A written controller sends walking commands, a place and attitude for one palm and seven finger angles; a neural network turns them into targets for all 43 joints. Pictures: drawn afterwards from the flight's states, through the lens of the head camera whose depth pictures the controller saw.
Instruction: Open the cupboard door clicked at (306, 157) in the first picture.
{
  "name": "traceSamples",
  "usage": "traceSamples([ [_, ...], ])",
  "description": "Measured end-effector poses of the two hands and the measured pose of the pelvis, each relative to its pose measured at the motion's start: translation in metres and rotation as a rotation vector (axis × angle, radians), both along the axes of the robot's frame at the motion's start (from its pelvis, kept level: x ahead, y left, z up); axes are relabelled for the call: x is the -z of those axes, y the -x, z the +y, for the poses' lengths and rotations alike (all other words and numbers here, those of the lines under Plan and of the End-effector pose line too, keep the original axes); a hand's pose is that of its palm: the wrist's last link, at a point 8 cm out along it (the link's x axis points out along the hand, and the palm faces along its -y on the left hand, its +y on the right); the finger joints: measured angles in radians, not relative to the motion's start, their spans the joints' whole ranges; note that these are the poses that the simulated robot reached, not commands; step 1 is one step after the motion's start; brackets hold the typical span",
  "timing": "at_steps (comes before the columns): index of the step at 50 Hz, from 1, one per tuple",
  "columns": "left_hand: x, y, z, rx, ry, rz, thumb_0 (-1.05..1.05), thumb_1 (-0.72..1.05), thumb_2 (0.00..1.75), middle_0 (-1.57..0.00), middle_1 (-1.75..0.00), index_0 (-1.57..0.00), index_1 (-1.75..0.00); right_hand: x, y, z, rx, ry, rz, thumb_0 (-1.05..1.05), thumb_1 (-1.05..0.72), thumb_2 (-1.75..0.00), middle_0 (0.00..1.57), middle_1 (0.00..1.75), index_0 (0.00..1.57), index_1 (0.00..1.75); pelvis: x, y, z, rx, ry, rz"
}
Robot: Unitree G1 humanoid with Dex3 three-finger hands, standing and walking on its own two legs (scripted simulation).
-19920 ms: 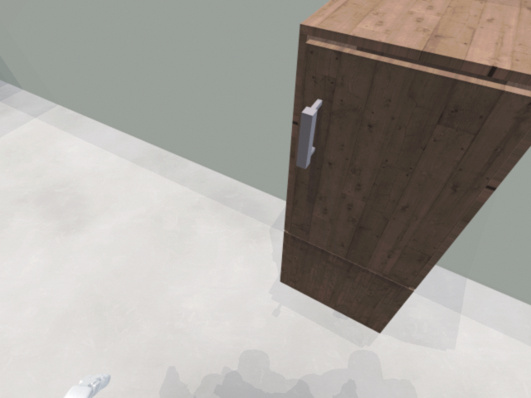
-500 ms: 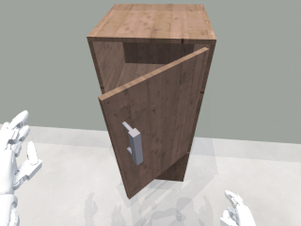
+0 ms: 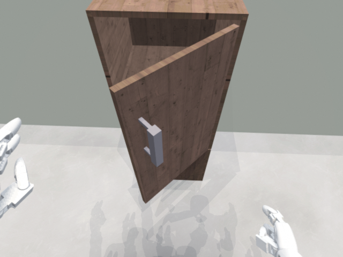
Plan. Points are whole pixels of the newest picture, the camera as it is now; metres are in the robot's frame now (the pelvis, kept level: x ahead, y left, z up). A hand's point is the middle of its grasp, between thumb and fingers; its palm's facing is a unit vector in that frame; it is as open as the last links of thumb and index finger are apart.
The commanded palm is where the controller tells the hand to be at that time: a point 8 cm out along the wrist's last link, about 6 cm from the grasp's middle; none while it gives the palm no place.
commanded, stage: step back with the hand held close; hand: left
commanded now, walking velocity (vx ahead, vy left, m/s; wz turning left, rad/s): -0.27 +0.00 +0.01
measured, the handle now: (150, 142) +0.36 +0.09 +0.05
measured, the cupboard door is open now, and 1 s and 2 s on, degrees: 45 45 45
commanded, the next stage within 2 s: stop stepping back and stand still in 0.78 s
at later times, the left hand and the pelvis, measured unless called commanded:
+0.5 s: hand out of the picture +0.10 +0.30 +0.15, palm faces +0.47 -0.77 -0.42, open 7.4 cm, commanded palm +0.04 +0.34 +0.18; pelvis -0.08 +0.03 -0.02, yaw +4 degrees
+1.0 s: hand out of the picture +0.00 +0.26 +0.17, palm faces +0.33 -0.82 -0.47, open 7.4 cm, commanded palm -0.03 +0.31 +0.18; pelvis -0.19 +0.02 -0.01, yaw -3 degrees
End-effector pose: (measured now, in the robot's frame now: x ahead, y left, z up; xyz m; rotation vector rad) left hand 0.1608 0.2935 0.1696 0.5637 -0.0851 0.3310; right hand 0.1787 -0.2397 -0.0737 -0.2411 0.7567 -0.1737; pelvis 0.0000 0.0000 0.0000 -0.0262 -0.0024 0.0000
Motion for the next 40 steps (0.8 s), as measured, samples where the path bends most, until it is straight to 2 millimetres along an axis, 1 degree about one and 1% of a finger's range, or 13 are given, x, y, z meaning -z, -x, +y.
traceSamples([
  [9, -0.009, 0.034, 0.014, 0.011, -0.053, -0.092, 0.01, 0.89, 0.9, -0.22, -0.31, -0.21, -0.3, -0.002, 0.032, 0.018, -0.026, 0.006, -0.036, 0.01, -0.9, -0.9, 0.2, 0.3, 0.2, 0.3, 0.007, 0.033, 0.011, -0.008, 0.005, -0.009],
  [15, -0.007, 0.066, 0.021, -0.036, -0.077, -0.118, 0.01, 0.89, 0.9, -0.22, -0.31, -0.21, -0.3, 0.006, 0.052, 0.026, -0.069, -0.002, -0.028, 0.01, -0.9, -0.9, 0.2, 0.3, 0.2, 0.3, 0.012, 0.053, 0.01, -0.055, 0.012, -0.016],
  [20, 0.0, 0.092, 0.024, -0.051, -0.033, -0.156, 0.01, 0.89, 0.9, -0.22, -0.3, -0.21, -0.3, 0.011, 0.069, 0.028, -0.083, 0.023, 0.004, 0.01, -0.9, -0.9, 0.2, 0.3, 0.2, 0.3, 0.016, 0.066, 0.014, -0.057, 0.019, -0.018],
  [22, 0.004, 0.098, 0.028, -0.05, -0.007, -0.181, 0.01, 0.89, 0.9, -0.22, -0.31, -0.21, -0.3, 0.011, 0.076, 0.029, -0.077, 0.046, 0.014, 0.01, -0.9, -0.9, 0.2, 0.3, 0.2, 0.3, 0.019, 0.069, 0.02, -0.06, 0.026, -0.015],
  [25, 0.007, 0.102, 0.04, -0.054, 0.006, -0.211, 0.01, 0.89, 0.9, -0.22, -0.31, -0.21, -0.3, 0.009, 0.086, 0.035, -0.077, 0.08, 0.017, 0.02, -0.9, -0.9, 0.2, 0.3, 0.2, 0.3, 0.02, 0.082, 0.026, -0.069, 0.024, -0.02],
  [27, 0.003, 0.104, 0.048, -0.062, -0.009, -0.215, 0.01, 0.89, 0.9, -0.22, -0.31, -0.21, -0.3, 0.004, 0.093, 0.042, -0.084, 0.079, 0.008, 0.02, -0.9, -0.9, 0.2, 0.3, 0.2, 0.3, 0.015, 0.091, 0.028, -0.073, 0.037, -0.017],
  [30, -0.01, 0.112, 0.054, -0.062, -0.029, -0.23, 0.01, 0.89, 0.9, -0.22, -0.31, -0.21, -0.3, -0.004, 0.104, 0.054, -0.095, 0.049, -0.004, 0.02, -0.9, -0.9, 0.2, 0.3, 0.2, 0.3, 0.006, 0.102, 0.029, -0.068, 0.06, 0.004],
  [32, -0.017, 0.119, 0.053, -0.044, -0.031, -0.238, 0.01, 0.89, 0.9, -0.22, -0.3, -0.21, -0.3, -0.01, 0.111, 0.06, -0.101, 0.029, -0.017, 0.02, -0.9, -0.9, 0.2, 0.3, 0.2, 0.3, 0.002, 0.109, 0.03, -0.049, 0.069, 0.021],
  [34, -0.021, 0.125, 0.047, -0.015, -0.02, -0.234, 0.01, 0.89, 0.9, -0.21, -0.3, -0.21, -0.3, -0.015, 0.117, 0.065, -0.105, 0.014, -0.029, 0.02, -0.9, -0.9, 0.2, 0.3, 0.2, 0.3, -0.001, 0.117, 0.03, -0.03, 0.073, 0.036],
  [37, -0.021, 0.134, 0.036, 0.031, 0.008, -0.219, 0.01, 0.89, 0.9, -0.21, -0.3, -0.2, -0.3, -0.018, 0.127, 0.066, -0.112, 0.003, -0.049, 0.01, -0.9, -0.9, 0.21, 0.3, 0.2, 0.3, -0.003, 0.132, 0.028, -0.015, 0.072, 0.057],
  [40, -0.018, 0.145, 0.026, 0.067, 0.013, -0.193, 0.01, 0.89, 0.9, -0.21, -0.3, -0.2, -0.3, -0.017, 0.14, 0.062, -0.112, -0.007, -0.068, 0.01, -0.9, -0.9, 0.21, 0.3, 0.2, 0.3, 0.0, 0.151, 0.023, -0.006, 0.06, 0.075],
])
